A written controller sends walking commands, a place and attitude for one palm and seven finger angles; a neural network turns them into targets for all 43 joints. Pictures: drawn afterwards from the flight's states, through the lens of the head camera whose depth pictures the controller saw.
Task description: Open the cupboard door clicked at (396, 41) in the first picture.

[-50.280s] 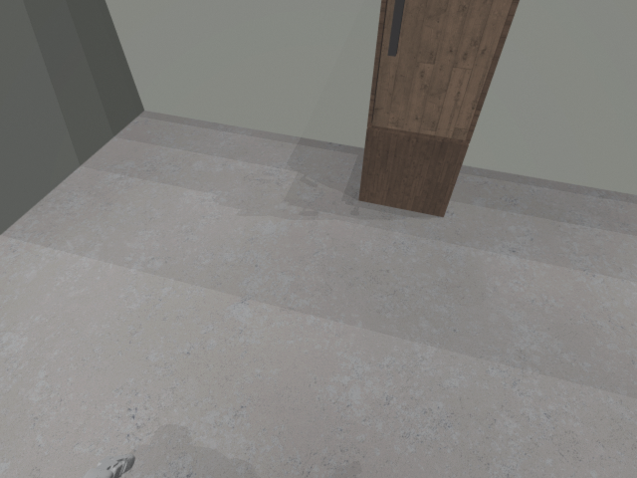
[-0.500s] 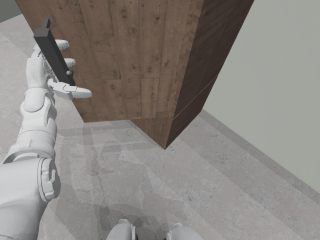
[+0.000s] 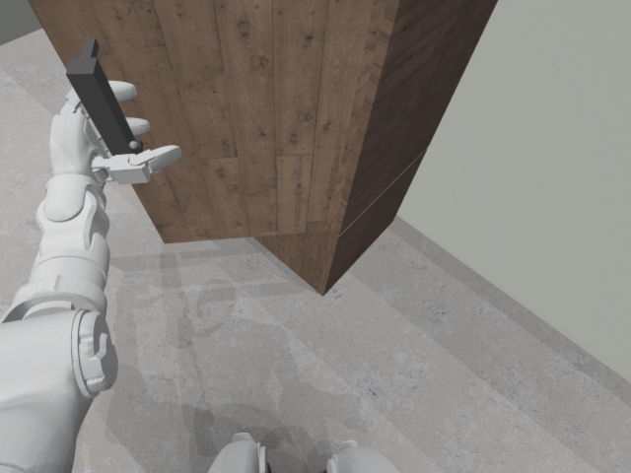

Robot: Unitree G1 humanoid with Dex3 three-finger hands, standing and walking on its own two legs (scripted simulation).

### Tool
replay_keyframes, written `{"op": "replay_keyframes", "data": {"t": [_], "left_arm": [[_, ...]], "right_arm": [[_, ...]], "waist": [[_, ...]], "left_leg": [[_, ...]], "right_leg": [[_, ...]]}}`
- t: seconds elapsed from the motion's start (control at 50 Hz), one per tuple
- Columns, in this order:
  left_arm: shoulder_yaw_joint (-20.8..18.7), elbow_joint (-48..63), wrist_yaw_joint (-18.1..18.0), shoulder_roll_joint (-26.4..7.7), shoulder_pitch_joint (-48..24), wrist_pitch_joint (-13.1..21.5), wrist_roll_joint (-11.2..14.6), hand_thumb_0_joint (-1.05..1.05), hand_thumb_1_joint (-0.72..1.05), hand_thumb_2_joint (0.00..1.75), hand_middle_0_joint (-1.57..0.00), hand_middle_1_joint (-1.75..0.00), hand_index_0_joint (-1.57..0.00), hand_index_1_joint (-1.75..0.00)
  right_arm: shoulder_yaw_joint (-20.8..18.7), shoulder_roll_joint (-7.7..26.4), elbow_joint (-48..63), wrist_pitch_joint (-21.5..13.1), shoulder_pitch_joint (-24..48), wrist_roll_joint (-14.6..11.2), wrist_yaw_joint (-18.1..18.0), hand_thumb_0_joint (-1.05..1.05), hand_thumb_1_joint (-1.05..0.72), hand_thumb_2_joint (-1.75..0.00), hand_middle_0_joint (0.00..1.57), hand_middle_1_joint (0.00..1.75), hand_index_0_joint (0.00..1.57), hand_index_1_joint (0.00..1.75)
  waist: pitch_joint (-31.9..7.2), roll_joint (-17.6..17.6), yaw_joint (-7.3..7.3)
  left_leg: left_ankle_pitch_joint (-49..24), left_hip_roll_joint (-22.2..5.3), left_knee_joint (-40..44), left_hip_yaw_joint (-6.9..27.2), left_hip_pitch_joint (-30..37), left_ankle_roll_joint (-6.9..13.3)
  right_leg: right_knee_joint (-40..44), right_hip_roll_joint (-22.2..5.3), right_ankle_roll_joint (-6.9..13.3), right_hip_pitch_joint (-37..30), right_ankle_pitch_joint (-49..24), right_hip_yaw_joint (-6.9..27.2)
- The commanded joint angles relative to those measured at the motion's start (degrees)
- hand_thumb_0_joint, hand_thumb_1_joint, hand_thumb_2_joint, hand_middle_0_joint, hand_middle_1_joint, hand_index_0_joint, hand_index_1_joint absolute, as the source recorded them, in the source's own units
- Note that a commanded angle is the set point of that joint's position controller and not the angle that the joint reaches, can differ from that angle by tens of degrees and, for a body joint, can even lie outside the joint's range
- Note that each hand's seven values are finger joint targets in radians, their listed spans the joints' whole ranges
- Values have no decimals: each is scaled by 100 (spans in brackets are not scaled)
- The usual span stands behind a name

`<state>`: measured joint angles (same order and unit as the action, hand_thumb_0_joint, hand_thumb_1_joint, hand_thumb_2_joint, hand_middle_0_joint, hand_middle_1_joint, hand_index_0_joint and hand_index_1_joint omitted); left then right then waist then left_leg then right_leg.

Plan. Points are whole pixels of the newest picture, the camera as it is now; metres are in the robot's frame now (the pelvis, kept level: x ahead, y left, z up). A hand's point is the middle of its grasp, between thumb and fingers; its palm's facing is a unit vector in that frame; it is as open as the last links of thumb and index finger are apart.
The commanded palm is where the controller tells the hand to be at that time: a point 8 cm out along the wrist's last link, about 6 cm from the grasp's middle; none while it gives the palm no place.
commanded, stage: close the thumb around the handle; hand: left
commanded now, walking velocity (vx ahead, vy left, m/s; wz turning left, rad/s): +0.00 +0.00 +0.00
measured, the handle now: (116, 115) +0.55 +0.22 +0.09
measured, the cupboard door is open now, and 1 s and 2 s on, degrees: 49 70 97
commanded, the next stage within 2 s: pull the door open along its arc in 0.36 s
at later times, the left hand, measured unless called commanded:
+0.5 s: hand (133, 147) +0.50 +0.20 +0.09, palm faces +0.09 -1.00 +0.00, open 5.9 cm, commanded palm +0.46 +0.24 +0.09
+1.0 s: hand (156, 221) +0.39 +0.16 +0.09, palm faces +0.11 -0.99 +0.06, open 6.5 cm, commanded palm +0.33 +0.22 +0.09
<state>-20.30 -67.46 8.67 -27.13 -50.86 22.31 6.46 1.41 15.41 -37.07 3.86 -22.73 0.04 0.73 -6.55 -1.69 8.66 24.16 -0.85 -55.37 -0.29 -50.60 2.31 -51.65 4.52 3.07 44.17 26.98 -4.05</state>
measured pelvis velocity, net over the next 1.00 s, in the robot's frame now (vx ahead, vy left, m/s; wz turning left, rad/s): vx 0.01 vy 0.01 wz -0.04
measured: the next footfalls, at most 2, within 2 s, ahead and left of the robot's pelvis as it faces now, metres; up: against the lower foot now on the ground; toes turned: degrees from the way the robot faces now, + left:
none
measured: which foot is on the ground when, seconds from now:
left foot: down 0.00-1.00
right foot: down 0.00-1.00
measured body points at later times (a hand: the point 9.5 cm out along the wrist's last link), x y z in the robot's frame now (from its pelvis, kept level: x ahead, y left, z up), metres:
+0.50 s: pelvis +0.00 +0.01 +0.00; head +0.10 +0.03 +0.44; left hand +0.49 +0.25 +0.09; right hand -0.01 -0.25 -0.11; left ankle +0.02 +0.09 -0.68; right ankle -0.03 -0.09 -0.68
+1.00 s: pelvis +0.01 +0.01 +0.02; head +0.05 +0.01 +0.46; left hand +0.38 +0.21 +0.09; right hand +0.09 -0.25 -0.09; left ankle +0.02 +0.09 -0.68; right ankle -0.03 -0.09 -0.68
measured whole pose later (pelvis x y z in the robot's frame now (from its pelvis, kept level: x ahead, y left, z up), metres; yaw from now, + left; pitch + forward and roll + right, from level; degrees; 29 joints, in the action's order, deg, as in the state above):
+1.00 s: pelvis +0.01 +0.01 +0.02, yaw -2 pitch +13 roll -1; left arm -11.6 -26.9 -0.2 -9.9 -14.5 17.1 11.2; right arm 0.0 14.1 -31.2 2.9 -20.0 -1.2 2.1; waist -8.6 -2.2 3.9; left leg 23.6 -0.8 -49.3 -4.0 -38.8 3.0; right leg -47.1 4.4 2.2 34.2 25.8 0.1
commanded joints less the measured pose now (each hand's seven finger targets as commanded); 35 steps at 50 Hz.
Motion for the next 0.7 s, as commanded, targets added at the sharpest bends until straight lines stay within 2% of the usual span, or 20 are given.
{"op": "replay_keyframes", "data": {"t": [0.0, 0.02, 0.04, 0.06, 0.1, 0.12, 0.14, 0.16, 0.22, 0.24, 0.28, 0.3, 0.34, 0.36, 0.38, 0.44, 0.46, 0.54, 0.62, 0.68], "left_arm": [[-79, 1209, 66, -1249, -2875, 392, 23, 0, 51, 73, -37, -131, -37, -131], [28, 1337, 71, -1149, -2964, 423, 14, 0, 56, 76, -38, -131, -38, -131], [-89, 1344, 66, -1219, -2778, 431, 21, 0, 62, 78, -38, -132, -38, -132], [-19, 1406, 80, -1155, -2735, 452, 25, 0, 68, 80, -38, -133, -38, -133], [-47, 1222, 70, -1104, -2588, 433, 58, 0, 79, 85, -39, -134, -39, -134], [-145, 1298, 52, -1273, -2704, 440, 47, 0, 84, 88, -40, -134, -40, -134], [-121, 1234, 56, -1258, -2654, 413, 34, 0, 90, 90, -40, -135, -40, -135], [-180, 1304, 48, -1342, -2724, 421, 23, 0, 90, 90, -40, -135, -40, -135], [-101, 1467, 55, -1175, -2640, 488, 32, 0, 90, 90, -40, -135, -40, -135], [-317, 1382, 40, -1385, -2403, 483, 40, 0, 90, 90, -40, -135, -40, -135], [-203, 1488, 49, -1257, -2413, 478, 78, 0, 90, 90, -40, -135, -40, -135], [-247, 1541, 39, -1331, -2495, 518, 56, 0, 90, 90, -40, -135, -40, -135], [-168, 1635, 23, -1218, -2371, 554, 33, 0, 90, 90, -40, -135, -40, -135], [-92, 1583, 25, -1095, -2319, 543, 46, 0, 90, 90, -40, -135, -40, -135], [-175, 1531, 8, -1216, -2350, 542, 35, 0, 90, 90, -40, -135, -40, -135], [-73, 1447, -48, -1146, -2611, 542, -12, 0, 90, 90, -40, -135, -40, -135], [-389, 1371, -67, -1567, -2569, 541, -59, 0, 90, 90, -40, -135, -40, -135], [-275, 1656, 3, -1278, -2084, 600, -4, 0, 90, 90, -40, -135, -40, -135], [-233, 1780, 82, -1056, -1324, 534, 146, 0, 90, 90, -40, -135, -40, -135], [-178, 2302, 107, -899, -717, 440, 259, 0, 90, 90, -40, -135, -40, -135]], "right_arm": [[-339, 1010, 253, -79, -909, 0, -108, 0, -90, -90, 20, 30, 20, 30], [-340, 1005, 267, -82, -903, -3, -107, 0, -90, -90, 20, 30, 20, 30], [-357, 1002, 275, -85, -911, 2, -102, 0, -90, -90, 20, 30, 20, 30], [-354, 999, 283, -83, -896, 4, -97, 0, -90, -90, 20, 30, 20, 30], [-343, 1007, 288, -89, -945, 14, -88, 0, -90, -90, 20, 30, 20, 30], [-346, 1029, 275, -80, -911, 5, -95, 0, -90, -90, 20, 30, 20, 30], [-337, 1019, 281, -72, -917, 3, -93, 0, -90, -90, 20, 30, 20, 30], [-347, 1031, 283, -65, -942, 3, -99, 0, -90, -90, 20, 30, 20, 30], [-366, 1004, 300, -69, -920, 7, -82, 0, -90, -90, 20, 30, 20, 30], [-375, 1030, 306, -57, -940, 14, -84, 0, -90, -90, 20, 30, 20, 30], [-360, 1009, 350, -53, -882, -1, -78, 0, -90, -90, 20, 30, 20, 30], [-363, 1016, 329, -52, -919, 12, -86, 0, -90, -90, 20, 30, 20, 30], [-376, 998, 356, -44, -871, 3, -75, 0, -90, -90, 20, 30, 20, 30], [-367, 994, 367, -52, -855, 2, -63, 0, -90, -90, 20, 30, 20, 30], [-372, 1015, 345, -45, -855, 3, -71, 0, -90, -90, 20, 30, 20, 30], [-375, 1022, 305, -42, -864, 9, -83, 0, -90, -90, 20, 30, 20, 30], [-381, 1075, 296, -30, -888, 12, -107, 0, -90, -90, 20, 30, 20, 30], [-382, 1009, 415, -34, -835, 15, -82, 0, -90, -90, 20, 30, 20, 30], [-386, 978, 565, -5, -728, -26, -59, 0, -90, -90, 20, 30, 20, 30], [-409, 941, 732, 10, -600, -80, -44, 0, -90, -90, 20, 30, 20, 30]], "waist": [[-2386, -594, 203], [-2532, -600, 215], [-2673, -700, 115], [-2711, -736, 123], [-2578, -538, 129], [-2576, -587, 132], [-2532, -562, 118], [-2571, -517, 134], [-2717, -712, 84], [-2685, -619, -7], [-2604, -605, 30], [-2642, -610, 28], [-2696, -783, -30], [-2603, -694, -2], [-2478, -641, 9], [-2298, -560, 123], [-2346, -530, 51], [-2824, -740, -116], [-2711, -394, -262], [-2693, -405, -395]], "left_leg": [[-2253, -21, 367, 429, 2523, 24], [-2313, -27, 385, 443, 2613, 10], [-2397, -28, 372, 425, 2688, 2], [-2459, -33, 377, 425, 2738, -12], [-2438, -25, 384, 435, 2639, 5], [-2357, -44, 383, 420, 2607, 1], [-2298, -26, 400, 414, 2526, 8], [-2318, -39, 415, 418, 2530, 10], [-2576, -41, 394, 428, 2814, -17], [-2580, -50, 405, 428, 2760, -26], [-2467, -37, 441, 376, 2674, -11], [-2581, -43, 429, 410, 2729, -16], [-2662, -58, 446, 423, 2891, -58], [-2593, -60, 459, 435, 2879, -54], [-2494, -74, 471, 433, 2806, -53], [-2360, -79, 490, 467, 2741, -47], [-2305, -76, 473, 466, 2658, -40], [-2814, -68, 454, 425, 3011, -74], [-2888, -51, 513, 347, 2839, -57], [-2950, -30, 593, 259, 2846, -41]], "right_leg": [[634, -25, -187, -242, -2274, 374], [618, -27, -201, -243, -2293, 363], [603, -20, -188, -301, -2345, 363], [603, -25, -185, -305, -2385, 357], [607, -7, -179, -307, -2353, 333], [607, -12, -198, -276, -2314, 351], [620, -10, -196, -338, -2294, 358], [615, -11, -198, -371, -2319, 350], [594, 2, -178, -300, -2419, 321], [596, 9, -172, -366, -2417, 317], [630, 6, -187, -434, -2417, 332], [585, 7, -166, -441, -2458, 314], [575, 13, -159, -343, -2416, 293], [597, 20, -164, -276, -2339, 275], [615, 17, -165, -246, -2265, 282], [622, 6, -179, -124, -2157, 284], [614, 0, -173, -169, -2116, 313], [536, -2, -163, -355, -2435, 288], [560, 16, -169, -673, -2657, 276], [616, 19, -166, -958, -2857, 284]]}}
